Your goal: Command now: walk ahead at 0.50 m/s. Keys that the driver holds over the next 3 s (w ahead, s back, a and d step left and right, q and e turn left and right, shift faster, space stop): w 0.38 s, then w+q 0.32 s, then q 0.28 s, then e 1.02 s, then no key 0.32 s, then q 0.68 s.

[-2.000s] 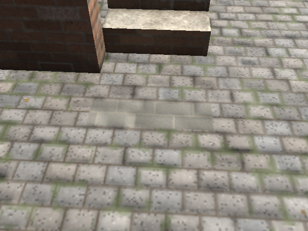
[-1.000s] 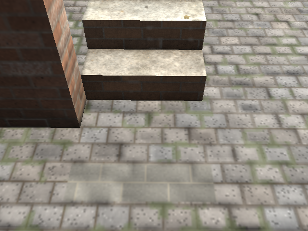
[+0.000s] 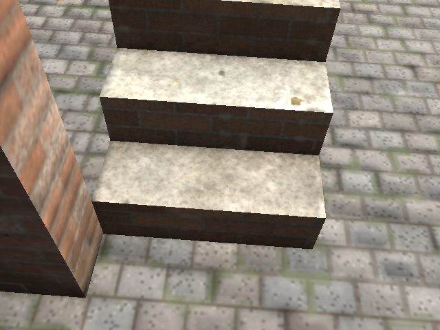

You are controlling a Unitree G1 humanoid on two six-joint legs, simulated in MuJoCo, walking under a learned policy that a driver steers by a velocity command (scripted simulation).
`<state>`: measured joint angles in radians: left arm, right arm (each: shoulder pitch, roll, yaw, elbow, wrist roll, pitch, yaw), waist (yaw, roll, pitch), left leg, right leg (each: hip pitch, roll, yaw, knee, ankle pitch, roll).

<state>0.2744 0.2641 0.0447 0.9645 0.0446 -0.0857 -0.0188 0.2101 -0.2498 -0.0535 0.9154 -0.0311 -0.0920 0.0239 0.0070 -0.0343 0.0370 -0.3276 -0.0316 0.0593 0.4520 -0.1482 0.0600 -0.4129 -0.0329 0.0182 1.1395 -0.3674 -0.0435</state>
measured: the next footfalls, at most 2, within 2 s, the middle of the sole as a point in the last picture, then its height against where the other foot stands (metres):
right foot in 0.36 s outside the picture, level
left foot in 0.84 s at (202, 306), level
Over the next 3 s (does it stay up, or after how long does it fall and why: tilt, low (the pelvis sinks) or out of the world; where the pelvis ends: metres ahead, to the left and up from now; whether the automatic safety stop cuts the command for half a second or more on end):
stays up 0.31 -0.06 0.00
